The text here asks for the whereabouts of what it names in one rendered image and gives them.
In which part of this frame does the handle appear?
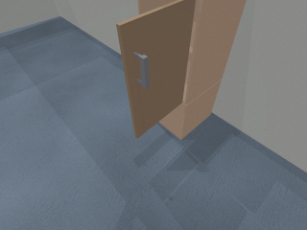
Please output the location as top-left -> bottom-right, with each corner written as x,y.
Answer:
133,52 -> 150,89

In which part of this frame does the cupboard door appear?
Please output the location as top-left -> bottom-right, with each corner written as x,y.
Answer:
116,0 -> 196,139

